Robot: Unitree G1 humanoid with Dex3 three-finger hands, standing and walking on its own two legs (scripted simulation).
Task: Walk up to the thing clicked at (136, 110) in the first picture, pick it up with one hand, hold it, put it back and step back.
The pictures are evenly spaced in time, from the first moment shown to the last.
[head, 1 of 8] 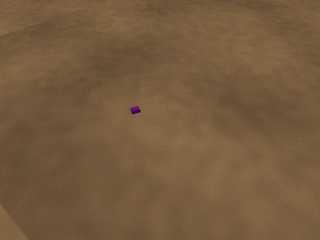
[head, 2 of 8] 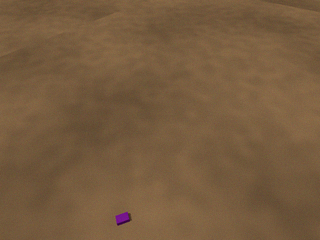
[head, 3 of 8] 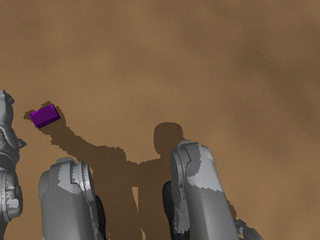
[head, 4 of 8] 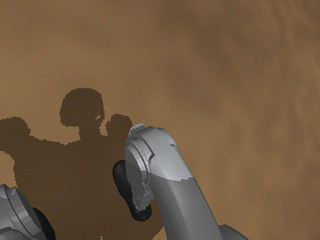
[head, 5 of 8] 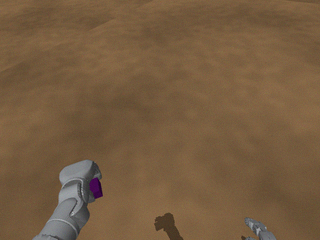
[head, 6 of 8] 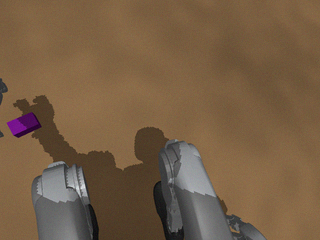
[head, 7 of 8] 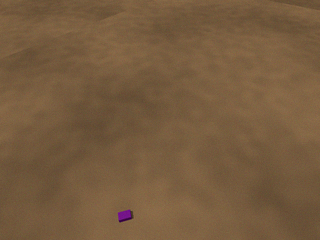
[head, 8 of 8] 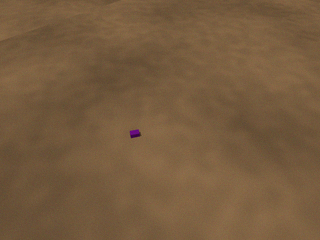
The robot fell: no
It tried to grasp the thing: yes
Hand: left
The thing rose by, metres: 0.68
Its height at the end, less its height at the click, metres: +0.00
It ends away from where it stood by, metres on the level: 0.01
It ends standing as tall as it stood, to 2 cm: yes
